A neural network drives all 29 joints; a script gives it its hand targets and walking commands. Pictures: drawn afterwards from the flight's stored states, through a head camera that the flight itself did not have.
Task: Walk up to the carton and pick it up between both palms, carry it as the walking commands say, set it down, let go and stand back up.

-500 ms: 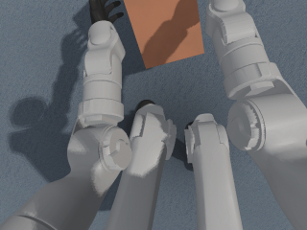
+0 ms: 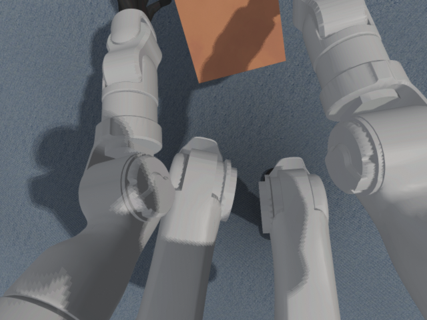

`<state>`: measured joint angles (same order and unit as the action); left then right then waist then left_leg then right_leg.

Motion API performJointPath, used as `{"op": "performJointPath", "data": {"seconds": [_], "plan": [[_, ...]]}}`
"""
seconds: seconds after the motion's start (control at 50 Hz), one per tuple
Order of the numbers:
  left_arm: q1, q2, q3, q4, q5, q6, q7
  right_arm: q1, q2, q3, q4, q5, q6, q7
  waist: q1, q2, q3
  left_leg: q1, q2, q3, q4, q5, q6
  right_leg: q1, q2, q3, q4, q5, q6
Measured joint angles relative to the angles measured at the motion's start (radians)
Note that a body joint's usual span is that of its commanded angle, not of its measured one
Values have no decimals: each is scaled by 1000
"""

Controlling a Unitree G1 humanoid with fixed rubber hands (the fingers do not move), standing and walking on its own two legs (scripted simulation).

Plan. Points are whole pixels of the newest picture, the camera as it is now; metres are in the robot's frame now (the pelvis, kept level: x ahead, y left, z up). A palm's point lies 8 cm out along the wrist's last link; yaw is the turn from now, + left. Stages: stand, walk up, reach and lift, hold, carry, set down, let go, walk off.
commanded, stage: set down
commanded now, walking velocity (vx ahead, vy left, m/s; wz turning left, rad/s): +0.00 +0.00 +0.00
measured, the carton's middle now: out of the picture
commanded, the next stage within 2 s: none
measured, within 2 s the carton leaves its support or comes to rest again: rests again in 0.76 s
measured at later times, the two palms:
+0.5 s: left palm (136, 4) +0.50 +0.22 -0.18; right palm out of the picture +0.57 -0.02 -0.17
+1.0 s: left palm (141, 17) +0.49 +0.22 -0.20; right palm out of the picture +0.56 -0.02 -0.20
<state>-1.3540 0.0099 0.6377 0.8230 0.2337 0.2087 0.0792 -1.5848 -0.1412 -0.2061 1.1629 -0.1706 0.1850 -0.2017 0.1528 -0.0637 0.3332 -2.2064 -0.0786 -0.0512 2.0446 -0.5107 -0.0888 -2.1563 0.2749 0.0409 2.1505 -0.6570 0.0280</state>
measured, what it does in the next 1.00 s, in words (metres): stands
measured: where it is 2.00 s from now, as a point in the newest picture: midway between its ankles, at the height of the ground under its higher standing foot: (236, 203)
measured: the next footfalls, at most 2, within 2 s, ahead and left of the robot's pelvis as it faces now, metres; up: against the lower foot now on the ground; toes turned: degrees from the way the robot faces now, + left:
none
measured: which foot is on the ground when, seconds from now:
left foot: down 0.00-1.00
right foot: down 0.00-1.00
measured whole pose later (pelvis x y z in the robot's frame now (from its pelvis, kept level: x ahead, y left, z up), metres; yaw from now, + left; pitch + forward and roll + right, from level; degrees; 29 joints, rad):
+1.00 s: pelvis +0.01 +0.00 -0.01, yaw +0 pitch +40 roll +4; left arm -1.35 0.08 0.56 0.97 0.16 0.16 0.05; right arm -1.54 -0.15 -0.22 1.18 -0.21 0.12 -0.15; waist 0.16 -0.05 0.34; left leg -2.23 -0.05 -0.02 2.09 -0.56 -0.07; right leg -2.19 0.22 0.03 2.19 -0.69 0.00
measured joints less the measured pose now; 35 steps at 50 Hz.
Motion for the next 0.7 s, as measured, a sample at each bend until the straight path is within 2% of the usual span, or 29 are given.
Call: {"op": "performJointPath", "data": {"seconds": [0.26, 0.64, 0.7], "plan": [[-5, 18, 11, 25, 9, -21, -36, 12, 5, -39, -9, -33, -26, 22, -1, -3, -23, -20, 14, 8, -1, -13, 7, -22, -20, -8, -3, -7, -15], [-10, 36, 1, 81, 4, -42, -31, 41, 7, -65, -18, -65, -50, 63, -2, 4, -37, -38, 25, 25, 14, -34, 23, -39, -42, -8, 6, -25, -18], [-4, 41, -13, 96, -10, -41, -33, 48, 9, -61, -17, -67, -53, 56, 1, 8, -33, -38, 25, 27, 18, -39, 24, -39, -46, -9, 9, -28, -21]]}}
